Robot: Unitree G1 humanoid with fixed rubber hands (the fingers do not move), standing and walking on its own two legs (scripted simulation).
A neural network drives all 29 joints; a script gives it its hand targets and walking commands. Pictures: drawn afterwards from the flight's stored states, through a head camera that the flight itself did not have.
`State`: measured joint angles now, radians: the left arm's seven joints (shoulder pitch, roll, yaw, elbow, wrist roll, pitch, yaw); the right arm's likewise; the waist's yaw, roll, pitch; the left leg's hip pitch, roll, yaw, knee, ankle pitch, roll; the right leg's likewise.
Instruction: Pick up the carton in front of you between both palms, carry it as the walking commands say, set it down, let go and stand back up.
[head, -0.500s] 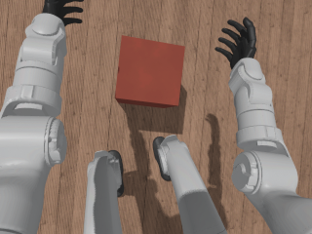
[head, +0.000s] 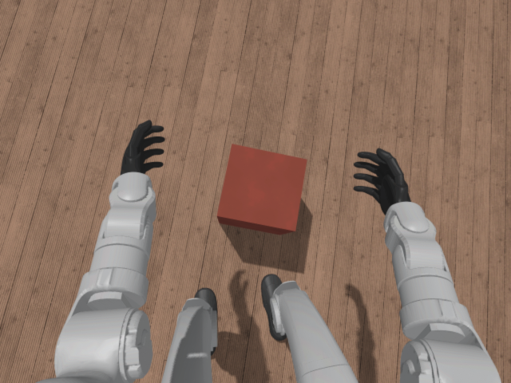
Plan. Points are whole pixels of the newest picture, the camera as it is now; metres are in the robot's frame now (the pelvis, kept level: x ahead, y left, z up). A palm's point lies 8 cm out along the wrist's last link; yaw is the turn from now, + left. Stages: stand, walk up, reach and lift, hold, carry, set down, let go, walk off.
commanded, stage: let go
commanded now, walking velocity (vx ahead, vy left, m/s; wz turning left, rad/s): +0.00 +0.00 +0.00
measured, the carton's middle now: (258, 194) +0.44 -0.10 -0.56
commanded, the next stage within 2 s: stand in 1.12 s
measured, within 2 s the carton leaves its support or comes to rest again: neither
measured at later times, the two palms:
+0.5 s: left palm (69, 264) +0.31 +0.19 -0.01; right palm (453, 285) +0.22 -0.24 +0.01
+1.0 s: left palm (21, 354) +0.23 +0.23 +0.02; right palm (457, 287) +0.22 -0.24 +0.03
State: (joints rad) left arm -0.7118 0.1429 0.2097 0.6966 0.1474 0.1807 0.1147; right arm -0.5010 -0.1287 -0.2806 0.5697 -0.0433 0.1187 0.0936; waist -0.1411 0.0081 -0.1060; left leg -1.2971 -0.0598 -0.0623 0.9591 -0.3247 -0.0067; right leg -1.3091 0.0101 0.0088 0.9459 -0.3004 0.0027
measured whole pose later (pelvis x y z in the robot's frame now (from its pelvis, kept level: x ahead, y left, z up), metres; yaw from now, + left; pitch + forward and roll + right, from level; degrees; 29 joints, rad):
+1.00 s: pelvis +0.06 +0.01 +0.08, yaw -3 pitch -5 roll +0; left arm 0.23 0.21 0.02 0.46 -0.01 0.10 -0.04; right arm 0.20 -0.23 -0.03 0.38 -0.02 0.21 0.03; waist 0.00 0.00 0.08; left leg -0.09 -0.03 -0.03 0.48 -0.30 0.02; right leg -0.13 0.02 0.06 0.49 -0.28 0.00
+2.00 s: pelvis +0.07 -0.02 +0.09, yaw -1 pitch -2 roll +0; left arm 0.15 0.34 0.05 0.89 0.02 0.00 0.01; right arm 0.16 -0.37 -0.01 0.86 -0.03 -0.01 -0.03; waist 0.01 0.03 0.02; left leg -0.11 -0.01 -0.07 0.42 -0.28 -0.01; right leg -0.13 0.04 0.02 0.42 -0.26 -0.03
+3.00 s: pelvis +0.05 -0.01 +0.09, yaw -1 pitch -2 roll +0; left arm 0.11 0.38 0.02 1.05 0.01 -0.01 0.00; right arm 0.13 -0.40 0.01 1.01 -0.02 -0.02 -0.02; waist 0.01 0.02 0.03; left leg -0.09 -0.02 -0.07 0.34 -0.20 -0.01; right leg -0.11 0.03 0.02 0.34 -0.19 -0.02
